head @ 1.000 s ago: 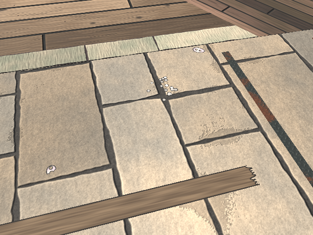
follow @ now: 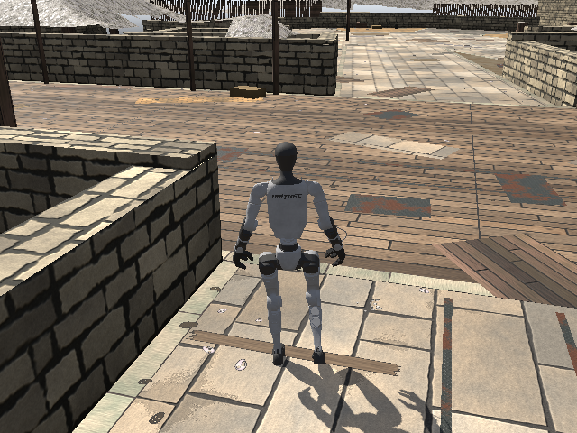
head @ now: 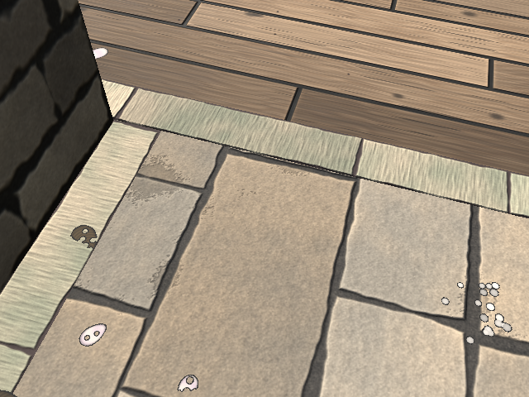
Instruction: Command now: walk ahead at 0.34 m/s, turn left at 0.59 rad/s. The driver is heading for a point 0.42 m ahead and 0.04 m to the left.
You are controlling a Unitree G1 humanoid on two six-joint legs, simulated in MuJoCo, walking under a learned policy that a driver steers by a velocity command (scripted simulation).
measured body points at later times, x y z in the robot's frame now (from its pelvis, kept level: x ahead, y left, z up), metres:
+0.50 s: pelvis +0.17 -0.03 +0.00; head +0.21 -0.03 +0.45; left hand +0.26 +0.28 -0.09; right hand +0.39 -0.27 -0.10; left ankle +0.08 +0.07 -0.65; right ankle +0.27 -0.12 -0.73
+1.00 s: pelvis +0.23 +0.02 +0.01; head +0.23 +0.04 +0.46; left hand +0.25 +0.33 -0.11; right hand +0.45 -0.16 -0.09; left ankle +0.15 +0.10 -0.73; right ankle +0.31 -0.09 -0.73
